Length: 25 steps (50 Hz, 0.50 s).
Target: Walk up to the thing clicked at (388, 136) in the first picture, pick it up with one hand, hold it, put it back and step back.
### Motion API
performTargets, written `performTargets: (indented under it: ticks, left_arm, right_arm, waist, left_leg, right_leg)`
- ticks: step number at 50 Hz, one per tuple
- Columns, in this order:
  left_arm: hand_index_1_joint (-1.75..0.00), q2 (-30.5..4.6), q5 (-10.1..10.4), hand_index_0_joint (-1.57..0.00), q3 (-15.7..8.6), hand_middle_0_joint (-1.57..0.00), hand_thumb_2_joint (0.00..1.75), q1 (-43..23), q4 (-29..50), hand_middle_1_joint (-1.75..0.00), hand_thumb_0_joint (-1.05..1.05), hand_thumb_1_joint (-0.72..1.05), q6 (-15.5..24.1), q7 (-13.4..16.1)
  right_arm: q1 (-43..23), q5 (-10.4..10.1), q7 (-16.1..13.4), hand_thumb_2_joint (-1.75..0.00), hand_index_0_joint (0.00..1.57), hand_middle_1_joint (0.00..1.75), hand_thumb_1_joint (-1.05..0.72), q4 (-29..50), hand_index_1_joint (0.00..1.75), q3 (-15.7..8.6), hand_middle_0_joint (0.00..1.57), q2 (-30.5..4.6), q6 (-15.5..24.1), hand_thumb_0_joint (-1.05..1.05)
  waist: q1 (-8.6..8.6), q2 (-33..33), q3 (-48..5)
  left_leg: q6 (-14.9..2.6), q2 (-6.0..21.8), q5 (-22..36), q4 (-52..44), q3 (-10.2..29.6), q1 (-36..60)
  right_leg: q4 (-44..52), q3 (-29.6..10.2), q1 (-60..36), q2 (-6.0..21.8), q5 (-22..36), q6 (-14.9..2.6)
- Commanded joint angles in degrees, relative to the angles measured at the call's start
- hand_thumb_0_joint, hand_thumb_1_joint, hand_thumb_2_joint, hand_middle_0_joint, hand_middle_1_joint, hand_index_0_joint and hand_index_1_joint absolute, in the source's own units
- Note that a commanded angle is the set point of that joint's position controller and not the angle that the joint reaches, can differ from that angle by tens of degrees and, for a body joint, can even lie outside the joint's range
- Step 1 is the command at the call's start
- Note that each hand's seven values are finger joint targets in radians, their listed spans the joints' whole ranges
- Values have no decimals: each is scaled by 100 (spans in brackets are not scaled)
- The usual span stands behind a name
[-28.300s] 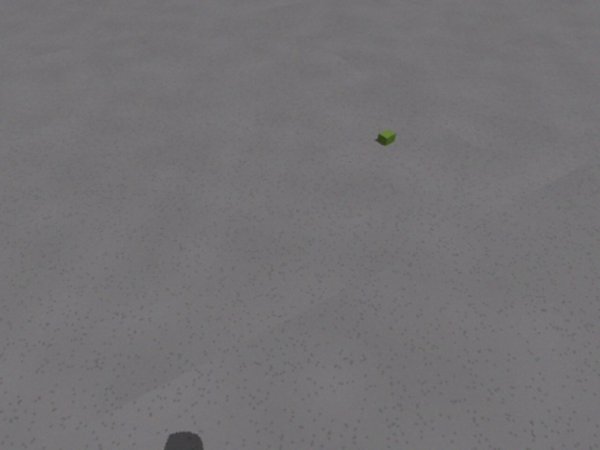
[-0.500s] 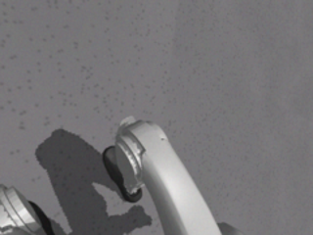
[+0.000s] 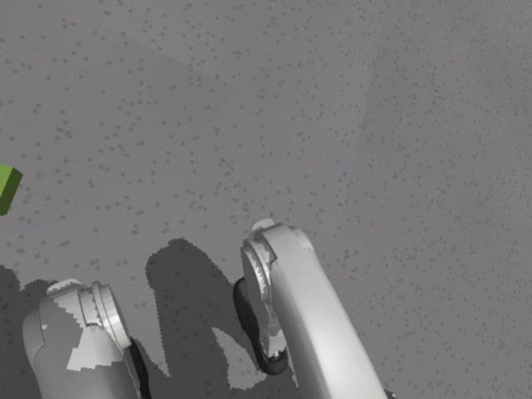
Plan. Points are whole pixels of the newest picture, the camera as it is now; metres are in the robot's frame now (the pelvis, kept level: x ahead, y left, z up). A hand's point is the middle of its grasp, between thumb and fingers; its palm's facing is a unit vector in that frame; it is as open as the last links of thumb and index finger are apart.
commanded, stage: withdraw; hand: left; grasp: from above
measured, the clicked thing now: out of the picture +0.47 +0.33 -0.32
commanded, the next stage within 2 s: home in 0.44 s
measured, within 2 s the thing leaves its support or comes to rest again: neither
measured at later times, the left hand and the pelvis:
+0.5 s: hand out of the picture +0.46 +0.33 -0.20, palm faces -0.52 -0.18 -0.83, open 13.2 cm; pelvis -0.02 +0.00 -0.02, yaw +3 degrees
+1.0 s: hand out of the picture +0.36 +0.33 -0.08, palm faces -0.41 -0.35 -0.84, open 9.6 cm; pelvis -0.01 +0.00 +0.04, yaw +7 degrees
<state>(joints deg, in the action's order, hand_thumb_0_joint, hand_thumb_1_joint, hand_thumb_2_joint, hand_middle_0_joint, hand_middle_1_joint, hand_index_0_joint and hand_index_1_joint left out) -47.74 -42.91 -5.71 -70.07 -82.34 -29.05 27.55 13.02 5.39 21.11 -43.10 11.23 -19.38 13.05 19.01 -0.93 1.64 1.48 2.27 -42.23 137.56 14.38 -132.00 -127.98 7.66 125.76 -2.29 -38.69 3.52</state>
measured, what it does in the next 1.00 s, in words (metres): stands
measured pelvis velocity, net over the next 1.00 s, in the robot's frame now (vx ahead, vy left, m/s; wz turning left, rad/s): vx -0.01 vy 0.00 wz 0.12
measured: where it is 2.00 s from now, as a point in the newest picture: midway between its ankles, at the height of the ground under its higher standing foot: (206, 373)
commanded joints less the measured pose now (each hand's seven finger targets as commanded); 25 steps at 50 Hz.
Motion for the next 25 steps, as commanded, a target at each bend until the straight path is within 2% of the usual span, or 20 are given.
performTargets:
  ticks: [1,3,4,6,7,9,11,12,13,14,16,17,18,19,20,21,22,23,24,25]
  left_arm:
    - [-89,-118,-251,-20,447,-19,86,-1183,290,-91,0,-36,163,-602]
    - [-93,-242,-466,-17,472,-15,89,-1336,278,-95,0,-38,447,-889]
    - [-95,-475,-648,-15,438,-13,91,-1466,478,-98,0,-41,628,-1008]
    - [-97,-534,-1027,-14,499,-12,92,-1853,739,-99,0,-42,944,-1160]
    - [-97,-770,-1247,-15,441,-13,92,-1903,728,-99,0,-42,1103,-1183]
    - [-99,-1121,-1632,-12,331,-10,95,-1818,536,-100,0,-46,1385,-1176]
    - [-97,-1236,-1866,-14,271,-13,94,-1783,295,-98,0,-44,1645,-1198]
    - [-94,-1162,-1882,-16,308,-15,92,-1645,-82,-95,0,-42,1763,-1215]
    - [-93,-1260,-1925,-17,285,-16,91,-1696,78,-94,0,-40,1905,-1250]
    - [-93,-1212,-1905,-17,305,-16,91,-1722,6,-95,0,-40,2028,-1282]
    - [-92,-1306,-1900,-18,276,-17,90,-1594,113,-93,0,-39,2263,-1318]
    - [-92,-1295,-1909,-17,270,-16,91,-1532,184,-94,0,-40,2390,-1336]
    - [-92,-1176,-1977,-17,387,-16,90,-1481,280,-93,0,-40,2523,-1390]
    - [-90,-1168,-2043,-19,388,-18,89,-1616,605,-92,0,-37,2678,-1438]
    - [-89,-1028,-2139,-21,492,-20,88,-1472,485,-91,0,-36,2784,-1514]
    - [-89,-1027,-2162,-22,504,-21,88,-1386,531,-90,0,-34,2920,-1583]
    - [-88,-1176,-2243,-23,480,-22,88,-1243,811,-90,0,-33,3053,-1638]
    - [-86,-1126,-2279,-23,509,-22,85,-1165,865,-88,0,-32,3172,-1676]
    - [-86,-1238,-2313,-25,462,-23,85,-1208,1206,-88,0,-30,3309,-1701]
    - [-86,-1402,-2368,-25,353,-23,85,-935,1384,-87,0,-31,3403,-1710]
  right_arm:
    - [1482,-66,-127,-89,20,30,-90,-343,30,-661,20,-1638,-76,0]
    - [1449,-50,-222,-89,20,30,-89,-377,30,-690,20,-1657,-120,0]
    - [1380,-34,-285,-89,20,30,-89,-309,30,-707,20,-1695,-130,0]
    - [1091,-17,-423,-89,20,30,-89,-49,30,-660,20,-1614,-153,0]
    - [1024,-18,-478,-89,20,30,-89,16,30,-648,20,-1547,-179,0]
    - [989,2,-614,-89,20,30,-89,147,30,-558,20,-1469,-267,0]
    - [1010,42,-758,-89,20,30,-89,239,30,-527,20,-1480,-353,0]
    - [970,92,-825,-89,20,30,-89,272,30,-543,20,-1407,-385,0]
    - [1038,114,-881,-89,20,30,-89,307,30,-521,20,-1421,-408,0]
    - [1063,135,-941,-89,20,30,-89,323,30,-517,20,-1408,-432,0]
    - [1055,163,-1052,-89,20,30,-89,414,30,-513,20,-1431,-466,0]
    - [1080,166,-1113,-89,20,30,-89,423,30,-509,20,-1479,-498,0]
    - [1063,185,-1140,-89,20,30,-89,459,30,-502,20,-1450,-544,0]
    - [1097,184,-1183,-89,20,30,-89,451,30,-504,20,-1525,-579,0]
    - [1154,197,-1217,-89,20,30,-89,441,30,-523,20,-1571,-622,0]
    - [1162,200,-1248,-89,20,30,-89,444,30,-535,20,-1603,-664,0]
    - [1160,221,-1284,-89,20,30,-89,481,30,-541,20,-1592,-712,0]
    - [1212,228,-1324,-89,20,30,-89,487,30,-554,20,-1671,-757,0]
    - [1210,242,-1355,-89,20,30,-89,508,30,-558,20,-1689,-804,0]
    - [1173,264,-1365,-89,20,30,-89,525,30,-561,20,-1661,-873,0]
  waist:
    - [518,-1540,-3186]
    - [507,-1352,-2959]
    - [448,-1423,-2880]
    - [377,-1613,-3123]
    - [238,-1744,-3252]
    - [149,-1715,-3299]
    - [255,-1548,-3080]
    - [318,-1254,-2873]
    - [363,-1182,-2847]
    - [366,-1075,-2933]
    - [226,-1187,-3078]
    - [214,-1193,-3192]
    - [235,-1353,-3418]
    - [195,-1552,-3704]
    - [267,-1557,-3727]
    - [260,-1564,-3719]
    - [174,-1670,-3887]
    - [203,-1668,-3894]
    - [133,-1780,-4018]
    - [-10,-1945,-4175]
  left_leg:
    - [-275,2,1142,-1610,-609,2269]
    - [-291,-49,904,-1658,-615,2213]
    - [-271,-70,869,-1657,-678,2243]
    - [-222,-99,868,-1678,-727,2528]
    - [-188,-116,731,-1728,-797,2557]
    - [-192,-126,702,-1655,-908,2569]
    - [-212,-157,573,-1556,-980,2337]
    - [-207,-134,435,-1496,-1012,2137]
    - [-229,-151,465,-1440,-1051,2062]
    - [-235,-147,487,-1415,-1054,2028]
    - [-229,-140,612,-1364,-1074,2022]
    - [-222,-126,720,-1358,-1031,2123]
    - [-188,-88,916,-1323,-1013,2297]
    - [-182,-97,1212,-1287,-1004,2468]
    - [-169,-84,1370,-1241,-968,2548]
    - [-150,-82,1470,-1191,-958,2509]
    - [-139,-71,1651,-1156,-985,2673]
    - [-126,-83,1824,-1103,-960,2719]
    - [-106,-92,1937,-1057,-982,2783]
    - [-74,-82,2098,-1054,-1019,2917]
  right_leg:
    - [1222,501,-1981,-380,1279,-452]
    - [1265,447,-1777,-354,961,-473]
    - [1255,423,-1778,-339,844,-503]
    - [1199,391,-1694,-295,788,-564]
    - [1160,354,-1775,-273,602,-595]
    - [1149,276,-1916,-261,481,-599]
    - [1220,205,-1870,-236,205,-602]
    - [1305,108,-1984,-272,-75,-609]
    - [1361,89,-2097,-268,-81,-581]
    - [1385,97,-2148,-260,-68,-567]
    - [1334,111,-2141,-223,55,-583]
    - [1279,214,-2057,-200,223,-577]
    - [1162,234,-2129,-203,480,-578]
    - [1056,342,-2038,-155,900,-570]
    - [991,395,-1986,-142,1074,-583]
    - [919,433,-1967,-136,1150,-597]
    - [925,406,-2166,-136,1340,-587]
    - [900,445,-2118,-113,1485,-585]
    - [887,454,-2193,-100,1578,-598]
    - [836,435,-2364,-94,1684,-593]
